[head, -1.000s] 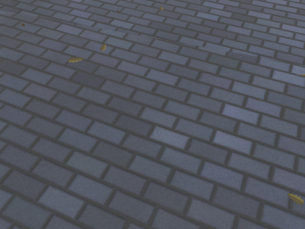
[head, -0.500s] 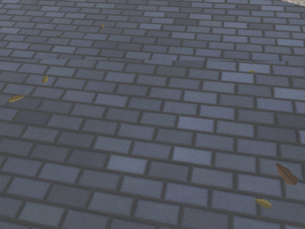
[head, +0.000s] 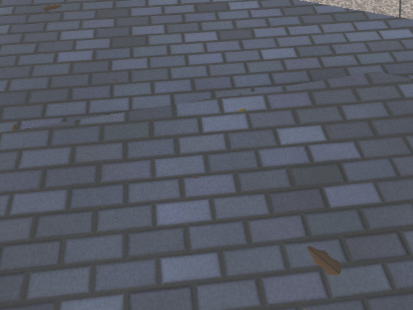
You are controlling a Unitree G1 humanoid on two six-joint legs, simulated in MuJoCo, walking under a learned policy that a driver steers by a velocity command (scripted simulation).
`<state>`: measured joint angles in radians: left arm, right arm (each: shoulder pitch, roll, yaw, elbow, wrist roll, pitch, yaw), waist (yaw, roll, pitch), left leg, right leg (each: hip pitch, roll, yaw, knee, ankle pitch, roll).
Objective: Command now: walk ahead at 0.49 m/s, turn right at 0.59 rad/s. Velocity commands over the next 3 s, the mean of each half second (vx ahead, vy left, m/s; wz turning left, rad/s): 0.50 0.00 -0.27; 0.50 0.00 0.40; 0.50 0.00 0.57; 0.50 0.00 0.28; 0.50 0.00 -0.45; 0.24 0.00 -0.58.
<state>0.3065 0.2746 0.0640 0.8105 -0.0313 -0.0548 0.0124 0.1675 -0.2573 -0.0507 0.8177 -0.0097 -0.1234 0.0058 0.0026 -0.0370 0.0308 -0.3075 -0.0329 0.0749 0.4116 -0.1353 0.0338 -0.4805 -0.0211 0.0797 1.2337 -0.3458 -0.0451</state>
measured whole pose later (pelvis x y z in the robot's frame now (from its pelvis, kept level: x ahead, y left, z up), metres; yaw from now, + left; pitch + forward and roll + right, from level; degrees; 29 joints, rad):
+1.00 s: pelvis +0.54 -0.04 -0.02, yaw +9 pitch +2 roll +0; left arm 0.28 0.26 0.06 0.83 -0.02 -0.10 0.01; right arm 0.14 -0.28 -0.08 0.74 0.02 -0.06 0.05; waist 0.01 0.00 0.06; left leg -0.48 -0.07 0.05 0.63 -0.20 0.10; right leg -0.25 -0.03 -0.02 1.19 -0.48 0.01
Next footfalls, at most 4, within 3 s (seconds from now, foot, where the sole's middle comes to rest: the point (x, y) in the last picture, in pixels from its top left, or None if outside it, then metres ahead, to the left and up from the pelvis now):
0.36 right None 0.34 -0.18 -0.77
0.92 left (202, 253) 0.66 0.04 -0.77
1.40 right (232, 177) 0.97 -0.07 -0.77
1.90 left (137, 163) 1.04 0.31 -0.77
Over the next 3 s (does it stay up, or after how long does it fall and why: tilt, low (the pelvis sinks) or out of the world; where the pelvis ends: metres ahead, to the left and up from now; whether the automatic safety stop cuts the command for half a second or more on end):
stays up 1.48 0.34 -0.15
